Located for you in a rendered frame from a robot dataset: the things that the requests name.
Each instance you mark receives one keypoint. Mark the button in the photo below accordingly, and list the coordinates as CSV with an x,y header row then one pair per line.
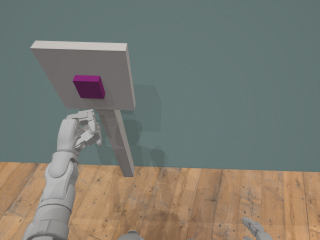
x,y
89,86

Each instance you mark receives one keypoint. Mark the robot left shin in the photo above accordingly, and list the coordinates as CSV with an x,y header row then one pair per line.
x,y
132,231

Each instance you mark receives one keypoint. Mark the robot left hand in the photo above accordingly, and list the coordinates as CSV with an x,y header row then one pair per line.
x,y
74,138

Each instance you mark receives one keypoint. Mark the robot right hand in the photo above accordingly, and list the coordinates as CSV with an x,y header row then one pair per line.
x,y
256,230

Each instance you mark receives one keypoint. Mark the panel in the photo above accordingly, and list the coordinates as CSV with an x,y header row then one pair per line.
x,y
62,60

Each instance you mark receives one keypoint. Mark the robot left forearm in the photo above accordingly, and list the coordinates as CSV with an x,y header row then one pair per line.
x,y
53,212

